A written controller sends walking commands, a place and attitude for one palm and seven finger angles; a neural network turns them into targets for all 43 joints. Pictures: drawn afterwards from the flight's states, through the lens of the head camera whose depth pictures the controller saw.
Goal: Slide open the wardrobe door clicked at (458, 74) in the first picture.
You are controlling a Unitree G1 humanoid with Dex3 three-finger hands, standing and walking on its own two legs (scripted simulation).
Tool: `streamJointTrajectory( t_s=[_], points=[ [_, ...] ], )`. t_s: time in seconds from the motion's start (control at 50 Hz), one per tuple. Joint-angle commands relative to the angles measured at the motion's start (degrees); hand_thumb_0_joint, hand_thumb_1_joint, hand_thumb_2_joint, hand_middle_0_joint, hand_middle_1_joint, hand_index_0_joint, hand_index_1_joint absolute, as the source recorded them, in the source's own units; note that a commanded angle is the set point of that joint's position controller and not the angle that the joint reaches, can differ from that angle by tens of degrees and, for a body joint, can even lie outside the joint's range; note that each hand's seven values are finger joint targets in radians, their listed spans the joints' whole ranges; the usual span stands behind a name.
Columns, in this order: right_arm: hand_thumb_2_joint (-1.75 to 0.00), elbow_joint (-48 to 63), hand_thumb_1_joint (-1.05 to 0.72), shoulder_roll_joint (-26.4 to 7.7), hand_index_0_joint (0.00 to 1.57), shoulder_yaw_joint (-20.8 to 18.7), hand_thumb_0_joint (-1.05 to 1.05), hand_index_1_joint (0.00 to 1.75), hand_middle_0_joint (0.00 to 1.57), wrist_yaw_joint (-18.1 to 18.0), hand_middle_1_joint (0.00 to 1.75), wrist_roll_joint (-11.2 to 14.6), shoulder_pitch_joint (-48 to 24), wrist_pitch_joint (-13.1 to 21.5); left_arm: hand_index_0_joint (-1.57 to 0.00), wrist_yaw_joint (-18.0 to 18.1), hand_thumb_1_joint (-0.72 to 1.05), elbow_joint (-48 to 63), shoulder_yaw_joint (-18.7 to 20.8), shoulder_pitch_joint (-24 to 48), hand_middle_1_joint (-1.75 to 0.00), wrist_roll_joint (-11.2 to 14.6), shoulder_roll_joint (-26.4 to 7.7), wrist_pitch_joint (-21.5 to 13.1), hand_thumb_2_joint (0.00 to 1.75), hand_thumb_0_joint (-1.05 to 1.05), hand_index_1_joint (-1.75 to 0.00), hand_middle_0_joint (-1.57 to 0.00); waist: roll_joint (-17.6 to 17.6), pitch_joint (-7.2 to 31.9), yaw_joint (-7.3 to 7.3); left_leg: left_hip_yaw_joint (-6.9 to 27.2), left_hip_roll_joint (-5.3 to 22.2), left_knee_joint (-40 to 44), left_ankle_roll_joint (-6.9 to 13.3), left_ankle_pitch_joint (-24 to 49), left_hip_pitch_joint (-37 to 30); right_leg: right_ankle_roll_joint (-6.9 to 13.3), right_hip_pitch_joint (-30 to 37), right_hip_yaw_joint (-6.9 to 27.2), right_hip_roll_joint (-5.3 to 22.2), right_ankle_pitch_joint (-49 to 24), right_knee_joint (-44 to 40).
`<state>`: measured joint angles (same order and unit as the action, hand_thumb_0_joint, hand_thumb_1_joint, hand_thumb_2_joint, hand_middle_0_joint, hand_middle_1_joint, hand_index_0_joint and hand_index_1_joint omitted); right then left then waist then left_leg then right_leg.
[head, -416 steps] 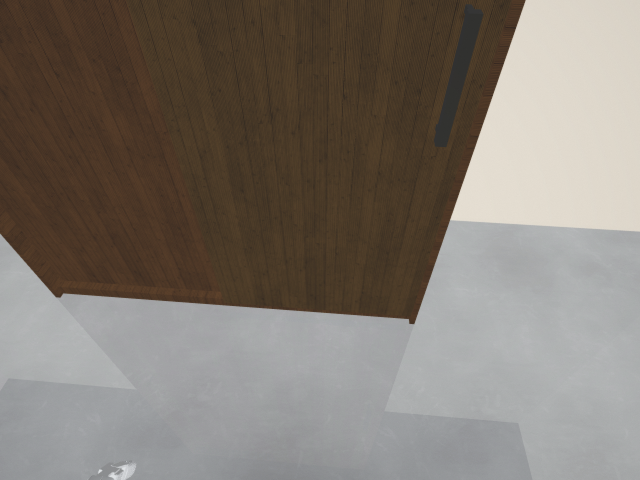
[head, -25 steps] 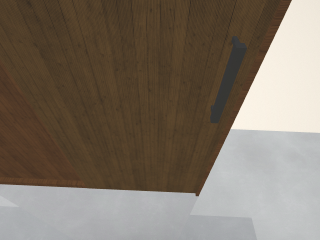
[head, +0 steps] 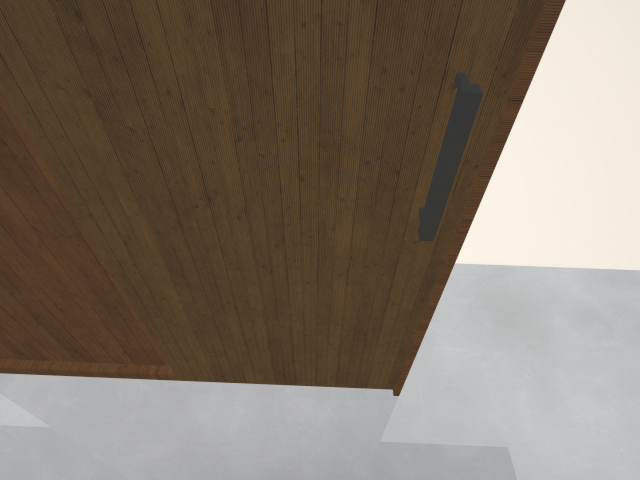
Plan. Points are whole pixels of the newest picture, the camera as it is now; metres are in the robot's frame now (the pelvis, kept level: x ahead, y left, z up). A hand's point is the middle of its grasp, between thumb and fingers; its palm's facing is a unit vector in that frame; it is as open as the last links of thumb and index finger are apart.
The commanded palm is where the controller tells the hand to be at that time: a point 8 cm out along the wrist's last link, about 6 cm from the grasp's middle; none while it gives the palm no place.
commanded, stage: come to a stop and stand still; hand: right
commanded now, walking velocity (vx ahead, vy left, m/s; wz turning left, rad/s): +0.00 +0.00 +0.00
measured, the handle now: (441, 165) +0.51 -0.13 +0.15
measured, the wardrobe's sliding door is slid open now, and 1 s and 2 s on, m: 0.00 0.00 0.00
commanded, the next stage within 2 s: look again from close up in 0.76 s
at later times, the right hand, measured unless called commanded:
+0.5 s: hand out of the picture -0.02 -0.23 -0.17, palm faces +0.00 +0.98 -0.22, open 7.4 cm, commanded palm none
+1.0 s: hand out of the picture -0.07 -0.22 -0.18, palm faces +0.00 +0.99 -0.17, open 7.4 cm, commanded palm none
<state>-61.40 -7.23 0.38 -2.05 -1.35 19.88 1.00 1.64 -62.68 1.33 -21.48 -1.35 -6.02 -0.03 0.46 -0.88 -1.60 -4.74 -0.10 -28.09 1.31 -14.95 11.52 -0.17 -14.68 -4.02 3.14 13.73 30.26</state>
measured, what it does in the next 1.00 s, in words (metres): shifts its weight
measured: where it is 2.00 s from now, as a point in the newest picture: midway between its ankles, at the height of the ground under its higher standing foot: outside the picture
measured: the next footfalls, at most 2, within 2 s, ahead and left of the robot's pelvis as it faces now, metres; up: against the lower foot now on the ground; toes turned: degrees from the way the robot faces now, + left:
none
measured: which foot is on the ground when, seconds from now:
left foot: down 0.00-1.00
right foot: down 0.00-1.00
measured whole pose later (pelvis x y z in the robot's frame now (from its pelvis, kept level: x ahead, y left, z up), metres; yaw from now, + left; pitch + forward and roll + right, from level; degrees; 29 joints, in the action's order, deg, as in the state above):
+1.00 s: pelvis -0.04 -0.05 +0.00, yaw +1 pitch -2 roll +1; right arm -59.7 -8.3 0.2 -2.0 -2.0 22.2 0.0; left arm 0.4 -60.9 1.7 -17.8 -0.8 -8.4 1.2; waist -0.2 -1.2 -0.5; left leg -1.3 3.2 -27.0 -2.2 -10.6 15.1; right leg 4.3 -17.3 -6.7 -0.8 9.5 28.0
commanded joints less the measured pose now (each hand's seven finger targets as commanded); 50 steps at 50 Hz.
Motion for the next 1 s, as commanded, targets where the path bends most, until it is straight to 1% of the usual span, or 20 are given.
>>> streamJointTrajectory(
  t_s=[0.0, 0.04, 0.06, 0.1, 0.16, 0.2, 0.24, 0.26, 0.3, 0.38, 0.4, 0.48, 0.54, 0.58, 0.64, 0.66, 0.74, 0.82, 0.86, 0.98],
  points=[
    [-0.90, 4.7, -0.90, -7.2, 0.20, -1.7, 0.00, 0.30, 0.20, -0.9, 0.30, 0.0, 1.0, 0.7, -0.20, -0.1, 0.90, 5.0, 0.8, -2.7, -0.30, 0.0, -5.1, -0.8, 0.90, 0.00, -0.30, -0.20, -4.4, -3.9, -0.31, 10.3, 8.7, 9.0, 2.7, -7.1, 9.5, 1.1, -1.2, 3.2, 1.1, 0.4, 0.4],
    [-0.90, 5.2, -0.90, -7.3, 0.20, -1.7, 0.00, 0.30, 0.20, -0.9, 0.30, 0.1, 1.4, 0.5, -0.20, -0.1, 0.90, 5.3, 0.8, -2.6, -0.30, 0.1, -5.7, -1.0, 0.90, 0.00, -0.30, -0.20, 0.6, -5.5, 0.24, 8.7, 6.8, 6.3, 2.2, -3.8, 9.1, 1.3, -2.4, 4.0, 2.0, -0.7, -2.1],
    [-0.90, 5.4, -0.90, -7.0, 0.20, -1.4, 0.00, 0.30, 0.20, -1.0, 0.30, 0.0, 2.2, 0.5, -0.20, -0.1, 0.90, 5.5, 0.5, -2.4, -0.30, 0.2, -5.8, -1.2, 0.90, 0.00, -0.30, -0.20, 1.1, -4.7, 0.84, 7.9, 6.1, 5.2, 1.9, -0.3, 6.7, 1.7, -2.7, 4.5, 2.6, -2.6, -2.9],
    [-0.90, 5.6, -0.90, -7.6, 0.20, -1.6, 0.00, 0.30, 0.20, -1.0, 0.30, 0.1, 2.5, 0.4, -0.20, 0.0, 0.90, 6.2, 0.7, -1.4, -0.30, 0.3, -7.1, -1.3, 0.90, 0.00, -0.30, -0.20, 2.6, -5.3, 1.13, 7.0, 5.3, 3.6, 1.4, 1.9, 5.6, 1.9, -3.8, 5.3, 3.2, -2.7, -4.7],
    [-0.90, 6.5, -0.90, -7.5, 0.20, -1.4, 0.00, 0.30, 0.20, -1.0, 0.30, 0.0, 3.1, 0.1, -0.20, -0.1, 0.90, 7.0, 0.7, 0.0, -0.30, 0.4, -8.3, -1.4, 0.90, 0.00, -0.30, -0.20, 2.0, -4.6, 1.78, 6.4, 4.9, 3.2, 0.8, 3.3, 3.9, 2.4, -3.8, 6.1, 3.8, -3.0, -6.1],
    [-0.90, 7.0, -0.90, -8.1, 0.20, -1.5, 0.00, 0.30, 0.20, -0.9, 0.30, 0.0, 2.7, -0.1, -0.20, -0.2, 0.90, 7.6, 1.0, 0.7, -0.30, 0.4, -9.2, -1.2, 0.90, 0.00, -0.30, -0.20, 1.2, -5.6, 1.37, 6.4, 5.0, 3.3, 0.6, 1.4, 4.9, 2.3, -4.2, 6.4, 3.7, 1.0, -7.7],
    [-0.90, 7.6, -0.90, -8.5, 0.20, -1.6, 0.00, 0.30, 0.20, -0.7, 0.30, -0.1, 2.2, -0.3, -0.20, -0.3, 0.90, 8.2, 1.2, 1.2, -0.30, 0.4, -10.2, -1.1, 0.90, 0.00, -0.30, -0.20, 1.7, -6.1, 1.18, 5.9, 4.7, 3.3, 0.4, -0.1, 5.3, 2.5, -4.8, 7.3, 4.1, 5.5, -9.9],
    [-0.90, 7.8, -0.90, -8.4, 0.20, -1.5, 0.00, 0.30, 0.20, -0.7, 0.30, -0.2, 2.5, -0.3, -0.20, -0.5, 0.90, 8.3, 1.1, 1.7, -0.30, 0.3, -10.3, -1.1, 0.90, 0.00, -0.30, -0.20, 2.2, -5.4, 1.53, 5.6, 4.7, 3.5, 0.1, -0.2, 4.6, 2.7, -4.7, 7.5, 4.4, 6.6, -10.6],
    [-0.90, 8.0, -0.90, -8.7, 0.20, -1.5, 0.00, 0.30, 0.20, -0.6, 0.30, -0.3, 2.5, -0.4, -0.20, -0.6, 0.90, 8.7, 1.3, 2.3, -0.30, 0.3, -11.1, -0.9, 0.90, 0.00, -0.30, -0.20, 1.6, -5.6, 1.31, 5.5, 4.6, 3.6, -0.1, -1.3, 4.6, 2.6, -5.3, 8.1, 4.5, 10.0, -12.1],
    [-0.90, 7.9, -0.90, -8.7, 0.20, -1.5, 0.00, 0.30, 0.20, -0.4, 0.30, -0.4, 3.3, -0.5, -0.20, -0.7, 0.90, 8.9, 1.4, 3.3, -0.30, 0.3, -12.0, -0.7, 0.90, 0.00, -0.30, -0.20, 2.9, -4.4, 1.51, 4.7, 4.5, 3.5, -0.5, -1.6, 3.6, 2.8, -5.3, 9.0, 5.1, 13.2, -14.4],
    [-0.90, 7.7, -0.90, -8.7, 0.20, -1.4, 0.00, 0.30, 0.20, -0.3, 0.30, -0.4, 3.8, -0.5, -0.20, -0.8, 0.90, 9.0, 1.5, 3.6, -0.30, 0.4, -12.1, -0.7, 0.90, 0.00, -0.30, -0.20, 2.4, -4.7, 1.61, 4.8, 4.6, 4.0, -0.5, -1.9, 3.8, 2.7, -5.6, 8.9, 4.9, 13.8, -14.5],
    [-0.90, 7.3, -0.90, -9.0, 0.20, -1.4, 0.00, 0.30, 0.20, -0.3, 0.30, -0.5, 4.1, -0.3, -0.20, -0.9, 0.90, 8.4, 1.6, 3.5, -0.30, 0.5, -12.1, -0.5, 0.90, 0.00, -0.30, -0.20, 0.1, -3.8, 1.29, 5.8, 5.2, 5.1, -0.4, -2.8, 4.5, 2.6, -4.3, 8.3, 4.5, 12.7, -13.6],
    [-0.90, 6.8, -0.90, -9.2, 0.20, -1.5, 0.00, 0.30, 0.20, -0.3, 0.30, -0.5, 4.7, -0.4, -0.20, -1.0, 0.90, 7.8, 1.6, 3.2, -0.30, 0.5, -11.9, -0.2, 0.90, 0.00, -0.30, -0.20, 0.0, -4.8, 1.13, 6.7, 5.4, 6.5, -0.4, -6.5, 6.0, 2.3, -4.9, 8.0, 4.0, 14.5, -13.4],
    [-0.90, 6.4, -0.90, -8.9, 0.20, -1.4, 0.00, 0.30, 0.20, -0.4, 0.30, -0.5, 5.0, -0.3, -0.20, -1.1, 0.90, 7.4, 1.5, 2.8, -0.30, 0.5, -11.4, -0.2, 0.90, 0.00, -0.30, -0.20, -0.1, -3.9, 0.95, 6.9, 5.6, 6.7, -0.3, -6.3, 6.0, 2.3, -4.3, 7.9, 3.9, 13.4, -13.1],
    [-0.90, 5.6, -0.90, -8.8, 0.20, -1.4, 0.00, 0.30, 0.20, -0.4, 0.30, -0.5, 5.5, -0.3, -0.20, -1.0, 0.90, 6.5, 1.5, 2.4, -0.30, 0.5, -11.2, -0.1, 0.90, 0.00, -0.30, -0.20, 0.0, -4.5, 0.91, 7.2, 5.8, 7.3, -0.3, -8.1, 6.8, 2.1, -4.7, 7.9, 3.6, 14.1, -13.1],
    [-0.90, 5.6, -0.90, -8.8, 0.20, -1.3, 0.00, 0.30, 0.20, -0.5, 0.30, -0.5, 5.7, -0.3, -0.20, -1.1, 0.90, 6.4, 1.4, 2.2, -0.30, 0.6, -11.0, -0.1, 0.90, 0.00, -0.30, -0.20, -0.9, -4.4, 1.05, 7.1, 5.8, 7.2, -0.4, -7.3, 6.6, 2.2, -4.5, 8.0, 3.7, 13.6, -12.9],
    [-0.90, 4.6, -0.90, -8.0, 0.20, -1.3, 0.00, 0.30, 0.20, -0.5, 0.30, -0.4, 6.3, -0.3, -0.20, -1.0, 0.90, 5.5, 1.4, 1.8, -0.30, 0.6, -10.6, -0.1, 0.90, 0.00, -0.30, -0.20, 1.1, -4.3, 0.96, 6.8, 5.6, 6.8, -0.4, -7.1, 6.4, 2.1, -4.8, 8.3, 3.9, 14.4, -13.8],
    [-0.90, 3.9, -0.90, -7.3, 0.20, -1.2, 0.00, 0.30, 0.20, -0.5, 0.30, -0.5, 7.0, -0.4, -0.20, -1.0, 0.90, 5.0, 1.4, 1.9, -0.30, 0.6, -10.2, 0.1, 0.90, 0.00, -0.30, -0.20, 0.7, -5.6, 1.28, 6.8, 5.4, 6.6, -0.6, -7.8, 6.7, 2.0, -6.1, 8.6, 3.8, 15.7, -14.3],
    [-0.90, 3.6, -0.90, -7.1, 0.20, -1.3, 0.00, 0.30, 0.20, -0.6, 0.30, -0.5, 7.3, -0.4, -0.20, -1.0, 0.90, 4.8, 1.5, 1.8, -0.30, 0.6, -10.2, 0.2, 0.90, 0.00, -0.30, -0.20, 1.4, -5.0, 1.34, 6.5, 5.1, 6.3, -0.6, -7.1, 6.4, 2.1, -5.7, 8.8, 4.0, 15.8, -14.5],
    [-0.90, 3.3, -0.90, -6.4, 0.20, -1.3, 0.00, 0.30, 0.20, -0.6, 0.30, -0.5, 7.0, -0.3, -0.20, -1.0, 0.90, 4.3, 1.5, 1.7, -0.30, 0.6, -9.4, 0.1, 0.90, 0.00, -0.30, -0.20, 0.1, -5.0, 1.29, 7.1, 5.3, 6.3, -0.5, -6.2, 6.5, 2.0, -5.5, 8.5, 3.9, 14.8, -14.1]
  ],
)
